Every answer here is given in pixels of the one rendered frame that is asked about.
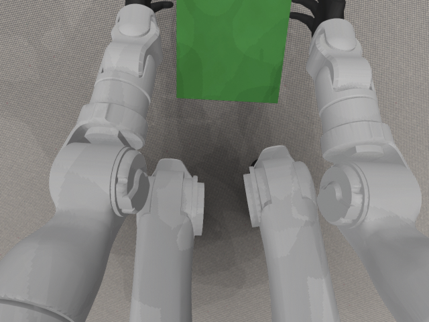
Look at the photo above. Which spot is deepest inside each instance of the robot left upper arm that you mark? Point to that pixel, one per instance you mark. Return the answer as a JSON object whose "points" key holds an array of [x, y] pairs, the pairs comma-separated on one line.
{"points": [[54, 274]]}

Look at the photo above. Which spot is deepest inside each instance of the right robot hand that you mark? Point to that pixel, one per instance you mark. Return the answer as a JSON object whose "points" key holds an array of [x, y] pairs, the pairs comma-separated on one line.
{"points": [[321, 10]]}

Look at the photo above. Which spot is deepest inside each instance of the robot right thigh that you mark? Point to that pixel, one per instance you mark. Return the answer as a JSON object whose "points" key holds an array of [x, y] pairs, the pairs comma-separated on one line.
{"points": [[300, 284]]}

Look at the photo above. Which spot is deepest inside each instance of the robot right forearm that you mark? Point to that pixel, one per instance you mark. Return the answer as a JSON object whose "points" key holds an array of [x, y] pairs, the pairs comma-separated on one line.
{"points": [[347, 101]]}

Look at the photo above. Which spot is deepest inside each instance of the robot left forearm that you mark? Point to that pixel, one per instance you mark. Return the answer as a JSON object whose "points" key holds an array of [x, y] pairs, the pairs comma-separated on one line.
{"points": [[116, 114]]}

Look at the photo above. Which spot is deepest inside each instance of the carton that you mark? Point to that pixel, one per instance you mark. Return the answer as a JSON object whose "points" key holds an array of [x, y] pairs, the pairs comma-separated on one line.
{"points": [[230, 50]]}

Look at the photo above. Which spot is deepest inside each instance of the robot right upper arm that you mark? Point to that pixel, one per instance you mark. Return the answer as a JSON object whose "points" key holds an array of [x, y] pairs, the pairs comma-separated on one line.
{"points": [[375, 206]]}

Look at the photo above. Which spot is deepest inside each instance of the robot right shin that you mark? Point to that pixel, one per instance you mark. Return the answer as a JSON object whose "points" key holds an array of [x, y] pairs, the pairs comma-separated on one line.
{"points": [[304, 177]]}

